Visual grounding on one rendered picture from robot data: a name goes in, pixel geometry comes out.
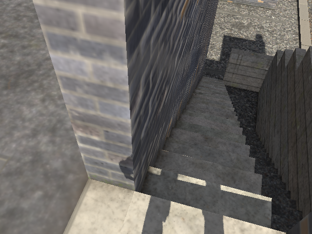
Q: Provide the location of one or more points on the stairs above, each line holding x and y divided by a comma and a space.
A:
205, 162

